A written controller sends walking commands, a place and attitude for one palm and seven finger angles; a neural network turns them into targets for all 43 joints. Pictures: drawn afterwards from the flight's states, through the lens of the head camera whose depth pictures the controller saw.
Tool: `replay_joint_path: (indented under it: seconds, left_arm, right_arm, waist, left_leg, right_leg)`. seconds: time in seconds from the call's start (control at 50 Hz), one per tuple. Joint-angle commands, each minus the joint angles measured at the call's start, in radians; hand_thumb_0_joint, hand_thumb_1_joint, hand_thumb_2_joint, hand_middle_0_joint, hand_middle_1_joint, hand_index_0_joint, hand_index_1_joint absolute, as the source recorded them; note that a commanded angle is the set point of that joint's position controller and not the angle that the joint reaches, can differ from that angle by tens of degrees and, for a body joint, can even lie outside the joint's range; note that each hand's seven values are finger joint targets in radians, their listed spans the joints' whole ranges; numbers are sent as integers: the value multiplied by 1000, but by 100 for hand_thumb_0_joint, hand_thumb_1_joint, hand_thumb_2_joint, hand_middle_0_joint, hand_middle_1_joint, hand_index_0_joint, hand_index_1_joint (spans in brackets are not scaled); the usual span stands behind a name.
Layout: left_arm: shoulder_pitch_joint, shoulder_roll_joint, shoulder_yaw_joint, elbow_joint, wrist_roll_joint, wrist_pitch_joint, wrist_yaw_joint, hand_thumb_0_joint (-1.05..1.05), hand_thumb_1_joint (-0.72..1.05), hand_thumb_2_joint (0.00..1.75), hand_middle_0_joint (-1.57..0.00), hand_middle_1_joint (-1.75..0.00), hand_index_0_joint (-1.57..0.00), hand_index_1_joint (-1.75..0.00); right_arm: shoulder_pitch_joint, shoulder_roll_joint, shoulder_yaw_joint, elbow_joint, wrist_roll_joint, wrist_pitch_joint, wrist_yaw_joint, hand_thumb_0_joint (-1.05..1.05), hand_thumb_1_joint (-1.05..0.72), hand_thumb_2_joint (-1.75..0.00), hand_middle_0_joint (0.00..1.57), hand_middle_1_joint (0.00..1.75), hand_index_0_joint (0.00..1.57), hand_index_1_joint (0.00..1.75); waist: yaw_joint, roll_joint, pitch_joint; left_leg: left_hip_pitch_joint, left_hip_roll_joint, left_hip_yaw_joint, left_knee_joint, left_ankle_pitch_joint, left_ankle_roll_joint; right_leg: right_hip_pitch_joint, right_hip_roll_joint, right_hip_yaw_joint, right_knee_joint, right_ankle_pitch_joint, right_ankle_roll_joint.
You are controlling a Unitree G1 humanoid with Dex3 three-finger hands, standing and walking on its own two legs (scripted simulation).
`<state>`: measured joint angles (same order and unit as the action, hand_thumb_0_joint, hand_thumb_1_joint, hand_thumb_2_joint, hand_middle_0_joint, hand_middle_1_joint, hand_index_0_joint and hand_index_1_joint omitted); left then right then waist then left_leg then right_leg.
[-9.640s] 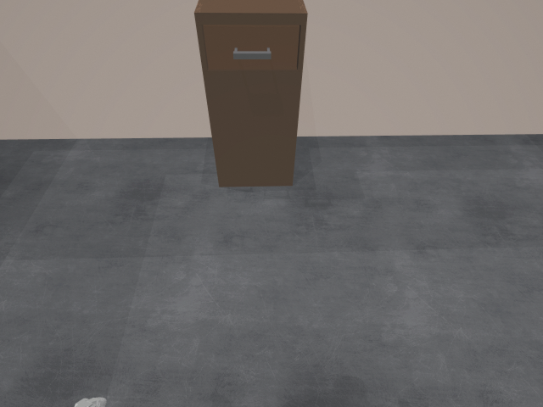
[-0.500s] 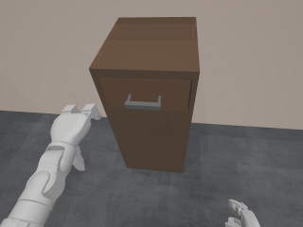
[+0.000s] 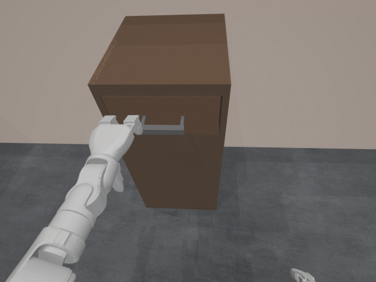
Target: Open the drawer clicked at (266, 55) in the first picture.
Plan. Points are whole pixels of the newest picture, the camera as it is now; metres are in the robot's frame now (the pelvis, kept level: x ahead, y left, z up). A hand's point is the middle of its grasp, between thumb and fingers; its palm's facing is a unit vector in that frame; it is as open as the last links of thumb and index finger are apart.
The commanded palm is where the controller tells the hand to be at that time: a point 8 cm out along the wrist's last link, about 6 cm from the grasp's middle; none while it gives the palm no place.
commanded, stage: move the hooked fingers above the handle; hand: left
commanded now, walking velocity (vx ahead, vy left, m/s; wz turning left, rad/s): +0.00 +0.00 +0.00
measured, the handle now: (162, 124) +0.55 +0.13 -0.03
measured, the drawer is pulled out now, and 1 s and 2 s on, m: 0.00 0.00 0.00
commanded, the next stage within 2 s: none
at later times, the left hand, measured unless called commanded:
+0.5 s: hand (142, 137) +0.44 +0.15 +0.04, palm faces -0.02 -0.03 -1.00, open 13.8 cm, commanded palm +0.43 +0.16 +0.10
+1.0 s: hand (161, 123) +0.51 +0.12 +0.02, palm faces -0.03 -0.03 -1.00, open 13.8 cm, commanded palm +0.49 +0.13 +0.08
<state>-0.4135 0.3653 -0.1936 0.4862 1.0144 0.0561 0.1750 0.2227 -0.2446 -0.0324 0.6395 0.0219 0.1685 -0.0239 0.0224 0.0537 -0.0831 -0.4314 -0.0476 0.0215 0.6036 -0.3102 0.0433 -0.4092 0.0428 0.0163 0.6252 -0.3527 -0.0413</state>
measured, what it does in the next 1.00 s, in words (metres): stands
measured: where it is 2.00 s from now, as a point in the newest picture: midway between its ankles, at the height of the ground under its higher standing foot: outside the picture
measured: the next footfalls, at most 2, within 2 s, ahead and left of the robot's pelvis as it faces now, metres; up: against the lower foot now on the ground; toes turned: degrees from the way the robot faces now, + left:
none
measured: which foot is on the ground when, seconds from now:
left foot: down 0.00-1.00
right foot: down 0.00-1.00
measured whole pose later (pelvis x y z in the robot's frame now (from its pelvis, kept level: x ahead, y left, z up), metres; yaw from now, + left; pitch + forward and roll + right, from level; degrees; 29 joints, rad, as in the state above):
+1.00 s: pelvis +0.00 +0.00 -0.02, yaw -1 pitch +19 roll +0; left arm -0.95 0.31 -0.13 1.17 1.07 0.13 0.37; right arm 0.37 -0.25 -0.06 0.71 0.00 0.12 0.01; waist -0.16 0.06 -0.16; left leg -0.72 -0.02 0.03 0.74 -0.36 0.04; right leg -0.69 0.07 0.02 0.74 -0.38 -0.05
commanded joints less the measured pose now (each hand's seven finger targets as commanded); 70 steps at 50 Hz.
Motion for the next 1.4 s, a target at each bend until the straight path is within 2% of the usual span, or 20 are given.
replay_joint_path:
  seconds: [0.0,0.14,0.18,0.26,0.32,0.42,0.64,0.68,0.72,0.78,0.88,0.94,0.98,1.04,1.12,1.2,1.24,1.28,1.32,1.38]
  left_arm:
    - [-426,170,105,-167,9,-18,74,0,-50,30,-30,-120,-30,-120]
    - [-487,195,128,2,23,15,100,0,-50,30,-30,-120,-30,-120]
    - [-527,162,93,27,17,15,97,0,-50,30,-30,-120,-30,-120]
    - [-593,154,85,14,20,-20,94,0,-50,30,-30,-120,-30,-120]
    - [-592,116,66,74,21,-30,104,0,-50,30,-30,-120,-30,-120]
    - [-675,172,113,146,40,-18,147,0,-50,30,-30,-120,-30,-120]
    - [-888,98,45,311,38,36,172,0,-50,30,-30,-120,-30,-120]
    - [-896,121,66,335,41,29,175,0,-50,30,-30,-120,-30,-120]
    - [-929,96,47,381,43,32,183,0,-50,30,-30,-120,-30,-120]
    - [-946,144,89,428,48,38,201,0,-50,30,-30,-120,-30,-120]
    - [-1014,121,76,493,56,77,232,0,-50,30,-30,-120,-30,-120]
    - [-996,207,140,523,58,100,234,0,-50,30,-30,-120,-30,-120]
    - [-989,177,116,510,63,100,227,0,-50,30,-30,-120,-30,-120]
    - [-968,193,134,493,61,91,219,0,-50,30,-30,-120,-30,-120]
    - [-940,138,92,508,56,89,216,0,-50,30,-30,-120,-30,-120]
    - [-1002,137,89,402,57,41,218,0,-50,30,-30,-120,-30,-120]
    - [-1023,68,41,398,60,31,224,0,-50,30,-30,-120,-30,-120]
    - [-988,89,75,416,55,34,239,0,-50,30,-30,-120,-30,-120]
    - [-1002,50,37,447,55,57,249,0,-50,30,-30,-120,-30,-120]
    - [-1049,44,33,439,60,79,260,0,-50,30,-30,-120,-30,-120]
  right_arm:
    - [-38,-110,-44,-119,-3,-37,-11,0,-90,-90,20,30,20,30]
    - [-13,-119,-47,-96,0,-32,-13,0,-90,-90,20,30,20,30]
    - [-2,-116,-49,-95,3,-34,-14,0,-90,-90,20,30,20,30]
    - [27,-114,-60,-94,-5,-36,-12,0,-90,-90,20,30,20,30]
    - [44,-113,-62,-81,-6,-35,-4,0,-90,-90,20,30,20,30]
    - [70,-116,-64,-67,-10,-34,0,0,-90,-90,20,30,20,30]
    - [139,-122,-71,-30,-13,-45,4,0,-90,-90,20,30,20,30]
    - [162,-126,-72,-26,-15,-50,5,0,-90,-90,20,30,20,30]
    - [179,-126,-72,-16,-17,-56,6,0,-90,-90,20,30,20,30]
    - [205,-133,-72,-12,-19,-64,9,0,-90,-90,20,30,20,30]
    - [240,-138,-73,4,-27,-72,20,0,-90,-90,20,30,20,30]
    - [252,-147,-69,-2,-27,-68,18,0,-90,-90,20,30,20,30]
    - [260,-144,-72,-8,-27,-69,20,0,-90,-90,20,30,20,30]
    - [266,-147,-74,-10,-28,-65,17,0,-90,-90,20,30,20,30]
    - [266,-147,-74,-6,-22,-65,17,0,-90,-90,20,30,20,30]
    - [270,-144,-82,-6,-27,-74,17,0,-90,-90,20,30,20,30]
    - [265,-136,-85,2,-29,-75,23,0,-90,-90,20,30,20,30]
    - [269,-141,-89,9,-32,-74,28,0,-90,-90,20,30,20,30]
    - [256,-140,-82,10,-31,-69,31,0,-90,-90,20,30,20,30]
    - [248,-142,-84,13,-32,-63,34,0,-90,-90,20,30,20,30]
  waist:
    - [-11,-56,-324]
    - [-28,-109,-321]
    - [-41,-96,-310]
    - [-48,-61,-401]
    - [-65,-74,-360]
    - [-69,-88,-396]
    - [-151,-84,-416]
    - [-148,-55,-441]
    - [-170,-67,-416]
    - [-168,-64,-454]
    - [-194,-50,-469]
    - [-173,-56,-510]
    - [-169,-25,-523]
    - [-163,-61,-540]
    - [-176,-65,-444]
    - [-174,-2,-508]
    - [-191,8,-487]
    - [-178,-1,-489]
    - [-193,-16,-441]
    - [-196,10,-470]
  left_leg:
    - [182,15,-20,-22,385,-1]
    - [107,2,1,-12,357,6]
    - [106,3,8,-10,335,10]
    - [134,-1,6,14,395,11]
    - [115,1,6,25,405,9]
    - [61,-5,12,38,367,10]
    - [28,-1,8,69,333,14]
    - [30,1,7,77,337,14]
    - [14,6,5,86,318,13]
    - [-21,4,5,99,322,13]
    - [-37,12,4,120,343,11]
    - [-66,11,8,118,356,11]
    - [-44,15,13,117,373,11]
    - [-39,18,11,114,401,11]
    - [-30,26,9,93,352,12]
    - [49,31,-5,99,388,10]
    - [89,39,-19,110,423,5]
    - [101,42,-26,110,418,3]
    - [74,40,-26,106,397,2]
    - [104,43,-38,112,412,-4]
  right_leg:
    - [83,-8,10,-51,374,-8]
    - [118,-13,27,-56,435,2]
    - [101,-16,28,-62,428,5]
    - [120,-17,34,-40,505,6]
    - [85,-15,26,-34,527,8]
    - [92,-19,34,-20,522,12]
    - [19,-11,27,-13,479,18]
    - [7,-8,26,-2,469,16]
    - [-38,-4,20,0,436,17]
    - [-30,0,23,18,441,16]
    - [-73,9,14,37,446,17]
    - [-20,8,16,45,468,15]
    - [-28,11,15,41,476,14]
    - [2,11,14,39,500,15]
    - [-60,18,4,12,415,14]
    - [-81,19,3,19,400,8]
    - [-141,23,-12,25,374,4]
    - [-155,27,-17,27,352,4]
    - [-174,28,-23,26,338,4]
    - [-197,27,-26,37,324,2]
